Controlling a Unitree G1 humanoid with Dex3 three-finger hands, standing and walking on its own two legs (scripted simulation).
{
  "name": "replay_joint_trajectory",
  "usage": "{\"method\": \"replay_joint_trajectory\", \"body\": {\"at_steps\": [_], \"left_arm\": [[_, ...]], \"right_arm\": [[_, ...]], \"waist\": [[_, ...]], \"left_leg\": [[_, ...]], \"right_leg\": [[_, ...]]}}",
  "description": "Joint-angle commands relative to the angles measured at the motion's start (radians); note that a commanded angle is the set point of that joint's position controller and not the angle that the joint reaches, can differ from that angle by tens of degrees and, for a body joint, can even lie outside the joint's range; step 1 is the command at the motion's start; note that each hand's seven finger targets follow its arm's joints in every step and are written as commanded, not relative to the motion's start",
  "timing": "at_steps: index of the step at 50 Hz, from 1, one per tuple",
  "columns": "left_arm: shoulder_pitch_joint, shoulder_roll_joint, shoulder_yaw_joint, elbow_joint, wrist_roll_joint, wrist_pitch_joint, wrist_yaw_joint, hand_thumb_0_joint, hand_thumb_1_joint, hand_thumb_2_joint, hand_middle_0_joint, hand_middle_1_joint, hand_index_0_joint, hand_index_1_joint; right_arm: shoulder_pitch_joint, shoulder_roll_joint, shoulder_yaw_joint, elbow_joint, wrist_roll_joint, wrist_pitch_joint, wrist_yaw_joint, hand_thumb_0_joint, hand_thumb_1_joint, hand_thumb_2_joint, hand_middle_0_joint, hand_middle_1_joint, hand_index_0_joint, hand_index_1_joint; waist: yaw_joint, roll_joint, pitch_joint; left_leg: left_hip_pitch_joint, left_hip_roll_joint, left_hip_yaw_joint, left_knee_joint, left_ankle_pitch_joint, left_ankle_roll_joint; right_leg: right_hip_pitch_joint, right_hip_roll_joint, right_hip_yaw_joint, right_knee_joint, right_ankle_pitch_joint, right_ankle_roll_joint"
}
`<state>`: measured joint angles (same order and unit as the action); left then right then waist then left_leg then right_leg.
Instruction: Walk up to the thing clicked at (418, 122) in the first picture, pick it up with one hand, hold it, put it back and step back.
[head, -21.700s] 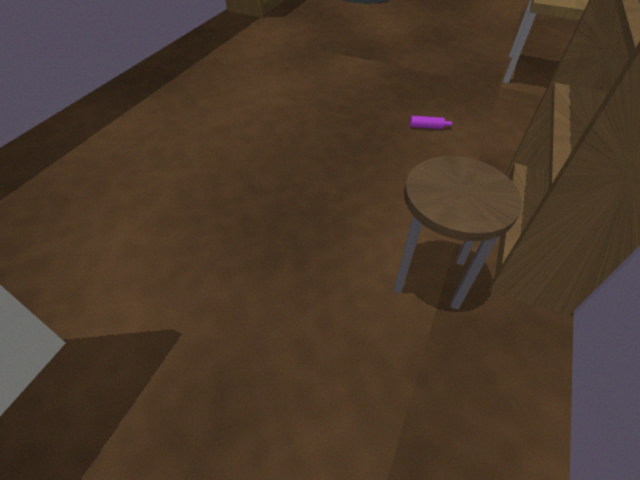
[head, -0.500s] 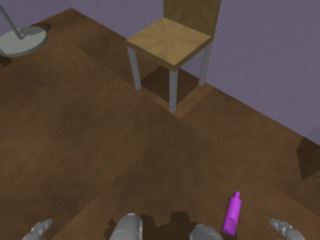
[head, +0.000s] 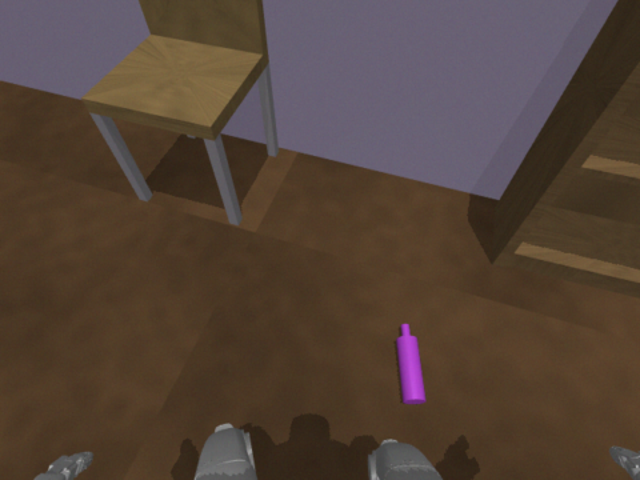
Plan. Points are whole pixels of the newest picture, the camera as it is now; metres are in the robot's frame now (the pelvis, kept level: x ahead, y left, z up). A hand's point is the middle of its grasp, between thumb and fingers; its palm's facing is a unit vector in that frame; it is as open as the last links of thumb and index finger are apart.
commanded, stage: walk up
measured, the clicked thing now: (409, 361) +0.46 -0.26 -0.69
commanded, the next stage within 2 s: none
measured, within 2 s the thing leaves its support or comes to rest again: neither
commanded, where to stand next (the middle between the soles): +0.11 -0.03 m, yaw -20 degrees
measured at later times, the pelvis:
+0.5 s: pelvis +0.03 -0.01 +0.04, yaw -14 degrees
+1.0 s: pelvis +0.02 -0.04 +0.02, yaw +11 degrees
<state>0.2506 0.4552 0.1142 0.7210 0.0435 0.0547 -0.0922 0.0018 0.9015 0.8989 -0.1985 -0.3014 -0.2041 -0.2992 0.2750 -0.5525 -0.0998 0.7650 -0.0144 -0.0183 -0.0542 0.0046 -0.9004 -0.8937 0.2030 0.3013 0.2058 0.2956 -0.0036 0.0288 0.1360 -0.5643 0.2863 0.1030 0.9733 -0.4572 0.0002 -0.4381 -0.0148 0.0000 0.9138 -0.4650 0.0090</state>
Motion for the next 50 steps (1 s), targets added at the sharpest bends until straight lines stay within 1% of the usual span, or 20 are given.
{"method": "replay_joint_trajectory", "body": {"at_steps": [1, 7, 10, 12, 13, 16, 19, 25, 26, 27, 29, 30, 34, 42, 43, 44, 45, 46, 48, 50], "left_arm": [[0.041, 0.306, 0.081, -0.073, -0.006, -0.024, 0.046, 0.0, 0.9, 0.9, -0.2, -0.3, -0.2, -0.3], [-0.003, 0.256, 0.042, -0.04, -0.015, -0.059, 0.079, 0.0, 0.9, 0.9, -0.2, -0.3, -0.2, -0.3], [-0.048, 0.183, 0.007, -0.023, -0.04, -0.055, 0.089, 0.0, 0.9, 0.9, -0.2, -0.3, -0.2, -0.3], [0.034, 0.15, -0.019, 0.003, -0.053, -0.053, 0.109, 0.0, 0.9, 0.9, -0.2, -0.3, -0.2, -0.3], [0.05, 0.22, -0.008, 0.029, -0.042, -0.059, 0.119, 0.0, 0.9, 0.9, -0.2, -0.3, -0.2, -0.3], [0.067, 0.216, 0.01, 0.09, -0.045, -0.069, 0.097, 0.0, 0.9, 0.9, -0.2, -0.3, -0.2, -0.3], [0.069, 0.164, 0.001, 0.099, -0.042, -0.078, 0.082, 0.0, 0.9, 0.9, -0.2, -0.3, -0.2, -0.3], [0.058, 0.108, -0.012, 0.119, -0.036, -0.102, 0.099, 0.0, 0.9, 0.9, -0.2, -0.3, -0.2, -0.3], [-0.127, 0.133, 0.016, 0.007, -0.013, -0.095, 0.091, 0.0, 0.9, 0.9, -0.2, -0.3, -0.2, -0.3], [-0.114, 0.17, 0.033, -0.008, -0.005, -0.084, 0.097, 0.0, 0.9, 0.9, -0.2, -0.3, -0.2, -0.3], [-0.012, 0.255, 0.031, 0.007, -0.011, -0.075, 0.099, 0.0, 0.9, 0.9, -0.2, -0.3, -0.2, -0.3], [-0.088, 0.227, 0.029, -0.017, -0.022, -0.065, 0.097, 0.0, 0.9, 0.9, -0.2, -0.3, -0.2, -0.3], [-0.169, 0.194, 0.016, -0.028, -0.013, -0.07, 0.1, 0.0, 0.9, 0.9, -0.2, -0.3, -0.2, -0.3], [-0.259, 0.187, 0.019, -0.074, -0.013, -0.038, 0.058, 0.0, 0.9, 0.9, -0.2, -0.3, -0.2, -0.3], [-0.245, 0.141, 0.003, -0.077, -0.018, -0.031, 0.056, 0.0, 0.9, 0.9, -0.2, -0.3, -0.2, -0.3], [-0.238, 0.083, -0.012, -0.097, -0.024, -0.027, 0.052, 0.0, 0.9, 0.9, -0.2, -0.3, -0.2, -0.3], [-0.307, 0.119, -0.008, -0.131, -0.025, -0.036, 0.056, 0.0, 0.9, 0.9, -0.2, -0.3, -0.2, -0.3], [-0.326, 0.166, -0.001, -0.12, -0.019, -0.046, 0.063, 0.0, 0.9, 0.9, -0.2, -0.3, -0.2, -0.3], [-0.196, 0.149, -0.002, -0.049, -0.031, -0.055, 0.07, 0.0, 0.9, 0.9, -0.2, -0.3, -0.2, -0.3], [-0.178, 0.142, 0.001, -0.031, -0.03, -0.05, 0.067, 0.0, 0.9, 0.9, -0.2, -0.3, -0.2, -0.3]], "right_arm": [[-0.108, -0.156, -0.027, -0.072, 0.028, -0.031, -0.01, 0.0, -0.9, -0.9, 0.2, 0.3, 0.2, 0.3], [0.038, -0.128, -0.007, 0.022, -0.002, -0.05, 0.027, 0.0, -0.9, -0.9, 0.2, 0.3, 0.2, 0.3], [0.181, -0.122, -0.015, 0.058, -0.018, -0.067, 0.029, 0.0, -0.9, -0.9, 0.2, 0.3, 0.2, 0.3], [0.11, -0.26, -0.041, 0.021, -0.02, -0.071, 0.028, 0.0, -0.9, -0.9, 0.2, 0.3, 0.2, 0.3], [0.032, -0.273, -0.051, 0.004, -0.009, -0.07, 0.035, 0.0, -0.9, -0.9, 0.2, 0.3, 0.2, 0.3], [-0.001, -0.182, -0.026, 0.013, -0.015, -0.071, 0.034, 0.0, -0.9, -0.9, 0.2, 0.3, 0.2, 0.3], [0.003, -0.146, -0.018, 0.022, -0.019, -0.064, 0.049, 0.0, -0.9, -0.9, 0.2, 0.3, 0.2, 0.3], [-0.005, -0.115, -0.002, 0.018, -0.009, -0.019, 0.059, 0.0, -0.9, -0.9, 0.2, 0.3, 0.2, 0.3], [0.036, -0.058, 0.02, -0.006, -0.005, 0.01, 0.063, 0.0, -0.9, -0.9, 0.2, 0.3, 0.2, 0.3], [0.056, -0.038, 0.029, -0.008, -0.001, 0.014, 0.059, 0.0, -0.9, -0.9, 0.2, 0.3, 0.2, 0.3], [-0.062, -0.032, 0.019, -0.066, 0.006, 0.022, 0.039, 0.0, -0.9, -0.9, 0.2, 0.3, 0.2, 0.3], [-0.017, -0.071, -0.001, -0.039, -0.005, 0.032, 0.033, 0.0, -0.9, -0.9, 0.2, 0.3, 0.2, 0.3], [0.057, -0.055, -0.007, 0.01, 0.003, 0.033, 0.065, 0.0, -0.9, -0.9, 0.2, 0.3, 0.2, 0.3], [0.145, -0.038, -0.03, 0.03, 0.006, 0.015, 0.073, 0.0, -0.9, -0.9, 0.2, 0.3, 0.2, 0.3], [0.16, -0.082, -0.045, 0.032, -0.007, 0.006, 0.062, 0.0, -0.9, -0.9, 0.2, 0.3, 0.2, 0.3], [0.155, -0.181, -0.065, 0.001, -0.023, -0.003, 0.048, 0.0, -0.9, -0.9, 0.2, 0.3, 0.2, 0.3], [0.166, -0.269, -0.082, -0.023, -0.021, -0.008, 0.048, 0.0, -0.9, -0.9, 0.2, 0.3, 0.2, 0.3], [0.112, -0.266, -0.087, -0.043, -0.014, -0.013, 0.042, 0.0, -0.9, -0.9, 0.2, 0.3, 0.2, 0.3], [0.017, -0.169, -0.051, -0.075, -0.011, -0.012, 0.028, 0.0, -0.9, -0.9, 0.2, 0.3, 0.2, 0.3], [-0.005, -0.136, -0.043, -0.095, -0.013, -0.009, 0.027, 0.0, -0.9, -0.9, 0.2, 0.3, 0.2, 0.3]], "waist": [[0.073, -0.203, -0.063], [0.008, -0.214, -0.087], [-0.093, -0.066, -0.105], [-0.044, 0.164, -0.071], [-0.014, 0.113, -0.024], [0.007, 0.095, -0.008], [-0.006, 0.119, -0.072], [0.008, 0.136, -0.162], [0.019, 0.017, -0.097], [0.035, -0.012, -0.124], [0.094, -0.308, -0.229], [0.078, -0.234, -0.213], [0.032, -0.225, -0.153], [-0.018, -0.147, -0.19], [-0.036, -0.015, -0.182], [-0.039, 0.207, -0.141], [-0.069, 0.211, -0.143], [-0.056, 0.147, -0.096], [0.0, 0.106, -0.17], [0.002, 0.158, -0.174]], "left_leg": [[-0.238, -0.148, -0.087, 0.157, -0.069, 0.0], [0.083, -0.209, -0.082, -0.027, 0.016, 0.034], [0.416, -0.253, -0.117, -0.379, 0.067, 0.035], [0.33, 0.168, -0.762, -0.752, -0.25, 0.121], [0.26, 0.204, -0.816, -0.787, -0.343, 0.162], [0.247, 0.037, -0.454, -0.706, -0.182, 0.117], [0.294, 0.004, -0.262, -0.628, 0.04, 0.172], [0.296, -0.023, -0.093, -0.389, 0.444, 0.151], [0.039, -0.131, -0.313, -0.385, 0.674, 0.119], [-0.065, -0.143, -0.281, -0.353, 0.544, 0.056], [-0.081, -0.259, -0.045, 0.033, -0.142, 0.016], [-0.062, -0.209, -0.114, 0.134, -0.133, 0.012], [-0.032, -0.191, -0.092, 0.06, 0.06, 0.005], [0.343, -0.302, 0.057, -0.385, 0.181, 0.013], [0.414, -0.315, -0.042, -0.476, 0.123, 0.052], [0.465, -0.095, -0.432, -0.599, 0.125, 0.146], [0.443, 0.083, -0.832, -0.692, 0.099, 0.314], [0.386, 0.115, -0.862, -0.693, 0.086, 0.357], [0.398, -0.022, -0.561, -0.571, 0.173, 0.251], [0.286, -0.091, -0.473, -0.536, 0.23, 0.196]], "right_leg": [[0.136, -0.19, 0.532, -0.539, -0.225, -0.263], [-0.026, -0.171, 0.454, -0.41, -0.022, -0.237], [-0.2, -0.078, 0.291, -0.147, 0.141, -0.145], [-0.312, 0.111, 0.19, 0.191, -0.063, -0.038], [-0.274, 0.072, 0.224, 0.236, -0.068, -0.043], [-0.19, 0.02, 0.157, 0.169, 0.07, -0.024], [-0.093, 0.016, 0.064, 0.039, 0.046, -0.019], [0.167, 0.064, -0.078, -0.335, 0.215, -0.032], [0.345, 0.084, -0.03, -0.373, 0.157, -0.046], [0.482, -0.021, 0.068, -0.383, 0.247, -0.091], [0.397, -0.477, 0.387, -0.486, 0.594, -0.285], [0.352, -0.499, 0.356, -0.521, 0.489, -0.312], [0.341, -0.331, 0.078, -0.476, 0.469, -0.197], [0.143, -0.314, -0.14, -0.239, 0.267, -0.129], [0.046, -0.249, -0.165, -0.061, 0.165, -0.078], [-0.178, -0.12, -0.202, 0.143, -0.088, -0.005], [-0.286, -0.019, -0.031, 0.195, -0.186, 0.002], [-0.286, -0.07, 0.068, 0.253, -0.149, -0.006], [-0.212, -0.081, 0.064, 0.207, -0.063, -0.02], [-0.096, -0.051, 0.025, 0.107, -0.037, -0.024]]}}
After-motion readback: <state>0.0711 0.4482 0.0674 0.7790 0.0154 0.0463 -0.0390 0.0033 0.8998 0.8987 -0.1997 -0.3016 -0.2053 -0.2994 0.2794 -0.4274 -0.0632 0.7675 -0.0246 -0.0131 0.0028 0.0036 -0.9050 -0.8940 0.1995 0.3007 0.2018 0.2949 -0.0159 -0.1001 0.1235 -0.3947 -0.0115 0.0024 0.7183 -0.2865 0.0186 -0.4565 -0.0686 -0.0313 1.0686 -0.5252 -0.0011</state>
